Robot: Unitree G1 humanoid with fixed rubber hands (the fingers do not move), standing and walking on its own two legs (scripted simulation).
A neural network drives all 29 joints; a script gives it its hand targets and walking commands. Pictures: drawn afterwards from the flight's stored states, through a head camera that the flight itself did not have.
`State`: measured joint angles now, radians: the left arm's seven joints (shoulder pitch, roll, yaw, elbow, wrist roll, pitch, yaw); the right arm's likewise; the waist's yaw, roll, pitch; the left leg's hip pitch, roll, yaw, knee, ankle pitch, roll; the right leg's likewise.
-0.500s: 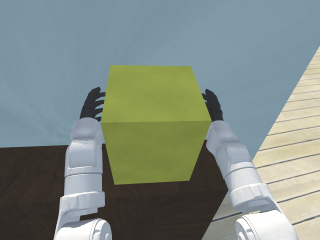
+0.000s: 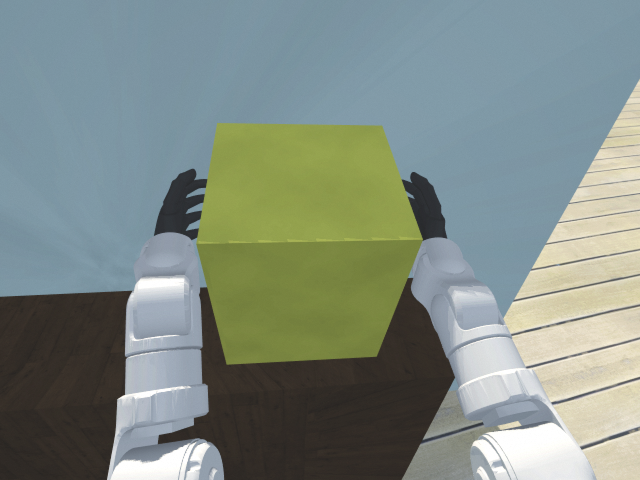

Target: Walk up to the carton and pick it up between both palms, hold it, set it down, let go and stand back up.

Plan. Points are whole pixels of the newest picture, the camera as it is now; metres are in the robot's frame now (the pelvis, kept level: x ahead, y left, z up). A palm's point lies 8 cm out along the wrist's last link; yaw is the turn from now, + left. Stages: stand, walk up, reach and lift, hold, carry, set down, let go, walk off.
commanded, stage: hold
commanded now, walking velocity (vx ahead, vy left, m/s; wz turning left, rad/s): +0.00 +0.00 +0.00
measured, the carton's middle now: (302, 248) +0.39 +0.01 +0.13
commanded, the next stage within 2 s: none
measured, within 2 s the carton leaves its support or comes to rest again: neither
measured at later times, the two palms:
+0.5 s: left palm (175, 233) +0.37 +0.16 +0.18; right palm (424, 236) +0.36 -0.14 +0.17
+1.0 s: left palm (177, 238) +0.36 +0.16 +0.18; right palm (426, 240) +0.35 -0.14 +0.17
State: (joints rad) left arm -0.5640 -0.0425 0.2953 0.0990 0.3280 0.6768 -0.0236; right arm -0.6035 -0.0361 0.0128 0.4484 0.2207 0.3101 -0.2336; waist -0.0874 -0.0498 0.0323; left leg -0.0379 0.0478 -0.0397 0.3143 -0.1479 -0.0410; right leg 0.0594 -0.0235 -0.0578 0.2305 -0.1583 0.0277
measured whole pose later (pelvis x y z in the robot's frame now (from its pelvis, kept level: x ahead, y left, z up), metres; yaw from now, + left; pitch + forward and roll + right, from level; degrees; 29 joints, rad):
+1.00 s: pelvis +0.00 +0.00 +0.00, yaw +0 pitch -8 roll -1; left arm -0.58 -0.05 0.31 0.14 0.35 0.68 -0.03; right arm -0.63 -0.03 -0.01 0.50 0.21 0.29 -0.22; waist -0.10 -0.04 0.04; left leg -0.03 0.04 -0.03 0.31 -0.15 -0.04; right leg 0.07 -0.03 -0.05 0.23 -0.15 0.03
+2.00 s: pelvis +0.00 +0.00 +0.00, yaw +0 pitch -8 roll -1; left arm -0.57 -0.04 0.31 0.13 0.34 0.68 -0.03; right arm -0.64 -0.03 0.00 0.51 0.21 0.29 -0.22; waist -0.09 -0.05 0.05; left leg -0.03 0.04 -0.03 0.32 -0.15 -0.04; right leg 0.07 -0.03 -0.05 0.24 -0.16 0.03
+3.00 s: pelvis +0.00 +0.01 +0.00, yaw +0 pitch -8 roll -1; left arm -0.57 -0.05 0.29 0.10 0.34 0.68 -0.02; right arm -0.63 -0.04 0.00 0.48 0.22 0.28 -0.22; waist -0.09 -0.04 0.04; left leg -0.04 0.04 -0.03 0.34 -0.16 -0.03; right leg 0.05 -0.03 -0.05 0.25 -0.17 0.04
